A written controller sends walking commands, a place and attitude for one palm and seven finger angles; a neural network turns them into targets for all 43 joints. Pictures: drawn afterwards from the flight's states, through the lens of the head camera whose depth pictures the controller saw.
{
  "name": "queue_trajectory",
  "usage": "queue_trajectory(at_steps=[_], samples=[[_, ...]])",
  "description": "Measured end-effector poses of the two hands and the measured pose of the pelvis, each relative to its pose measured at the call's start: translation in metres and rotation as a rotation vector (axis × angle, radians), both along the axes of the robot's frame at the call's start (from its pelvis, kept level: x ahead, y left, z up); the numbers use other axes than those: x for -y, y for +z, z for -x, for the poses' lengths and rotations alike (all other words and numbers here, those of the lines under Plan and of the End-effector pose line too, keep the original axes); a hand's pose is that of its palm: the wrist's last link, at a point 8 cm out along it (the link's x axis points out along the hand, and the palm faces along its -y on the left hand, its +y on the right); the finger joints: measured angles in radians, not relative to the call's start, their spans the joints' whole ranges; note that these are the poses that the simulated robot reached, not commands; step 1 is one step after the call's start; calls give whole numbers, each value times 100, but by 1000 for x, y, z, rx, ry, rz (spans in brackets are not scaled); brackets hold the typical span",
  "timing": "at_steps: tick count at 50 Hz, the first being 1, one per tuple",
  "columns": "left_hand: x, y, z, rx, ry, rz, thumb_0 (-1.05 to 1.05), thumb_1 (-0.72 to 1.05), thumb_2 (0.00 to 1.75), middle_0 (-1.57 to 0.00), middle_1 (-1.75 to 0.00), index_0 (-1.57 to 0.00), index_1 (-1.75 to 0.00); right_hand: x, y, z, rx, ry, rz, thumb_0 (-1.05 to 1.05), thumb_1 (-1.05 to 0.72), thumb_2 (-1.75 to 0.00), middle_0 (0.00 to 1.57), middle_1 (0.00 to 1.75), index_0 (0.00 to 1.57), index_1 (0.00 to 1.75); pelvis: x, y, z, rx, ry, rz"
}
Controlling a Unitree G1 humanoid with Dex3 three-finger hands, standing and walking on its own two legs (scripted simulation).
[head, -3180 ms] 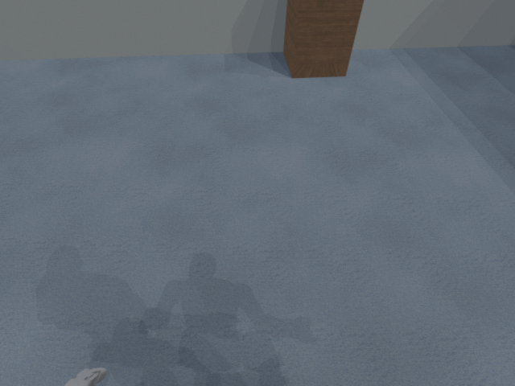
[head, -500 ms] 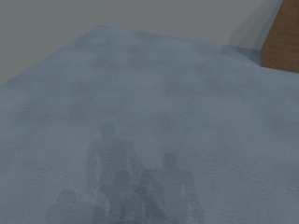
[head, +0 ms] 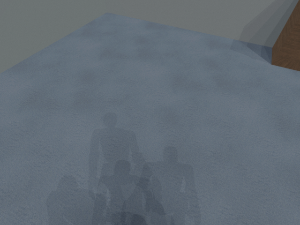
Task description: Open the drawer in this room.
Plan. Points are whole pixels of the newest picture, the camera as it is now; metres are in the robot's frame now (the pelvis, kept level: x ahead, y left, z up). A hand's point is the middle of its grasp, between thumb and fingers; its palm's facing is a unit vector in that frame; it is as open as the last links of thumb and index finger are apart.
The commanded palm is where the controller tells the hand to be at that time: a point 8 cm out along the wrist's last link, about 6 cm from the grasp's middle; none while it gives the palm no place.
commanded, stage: turn or walk to find it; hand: left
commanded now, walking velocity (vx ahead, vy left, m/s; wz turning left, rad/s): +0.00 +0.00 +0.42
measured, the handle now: out of the picture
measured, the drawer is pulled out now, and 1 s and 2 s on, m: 0.00 0.00 0.00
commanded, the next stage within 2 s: none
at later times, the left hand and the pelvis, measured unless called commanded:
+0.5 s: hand out of the picture +0.08 +0.21 -0.15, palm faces +0.18 -0.95 -0.26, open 7.4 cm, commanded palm none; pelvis -0.01 -0.01 +0.00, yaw +11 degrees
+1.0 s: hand out of the picture -0.10 +0.17 -0.19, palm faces +0.44 -0.87 -0.23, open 7.4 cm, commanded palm none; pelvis -0.02 -0.01 -0.01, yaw +26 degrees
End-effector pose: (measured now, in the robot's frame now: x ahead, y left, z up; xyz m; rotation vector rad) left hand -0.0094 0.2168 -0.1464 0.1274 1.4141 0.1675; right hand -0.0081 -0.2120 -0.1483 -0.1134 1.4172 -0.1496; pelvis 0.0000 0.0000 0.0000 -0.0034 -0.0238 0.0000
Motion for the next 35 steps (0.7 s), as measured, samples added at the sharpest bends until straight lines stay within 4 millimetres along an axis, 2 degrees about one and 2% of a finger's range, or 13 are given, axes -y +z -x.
queue_trajectory(at_steps=[8, 13, 20, 26, 29, 35], samples=[[-14, -11, 1, 19, 43, -4, 1, 91, 90, -20, -30, -20, -30, 15, 1, -25, 30, 52, 56, 1, -92, -90, 20, 30, 20, 30, -6, -9, 5, -18, 42, 18], [-33, -18, -13, 45, 53, -10, 1, 91, 90, -20, -30, -20, -30, 14, 8, -39, 63, 79, 92, 0, -91, -90, 20, 30, 20, 30, -14, -13, 4, -28, 67, 14], [-46, 12, -51, 168, 64, -70, 1, 91, 90, -20, -30, -20, -30, 17, 16, -53, 75, 140, 83, 0, -91, -90, 20, 30, 20, 30, -7, 2, 8, -61, 141, 35], [-36, 32, -75, 292, 88, -119, 1, 91, 90, -20, -30, -20, -30, 39, 9, -67, 84, 194, 58, 0, -90, -90, 20, 30, 20, 30, 14, 2, 11, -64, 209, 21], [-25, 35, -70, 330, 99, -153, 1, 91, 90, -20, -30, -20, -30, 54, -2, -77, 100, 209, 39, 0, -90, -90, 20, 30, 20, 30, 29, -6, 13, -53, 228, 0], [-3, 42, -28, 271, 166, -157, 1, 91, 90, -21, -30, -20, -30, 71, 3, -103, 120, 265, 36, 0, -91, -90, 20, 30, 20, 30, 40, 2, 11, -22, 296, -29]])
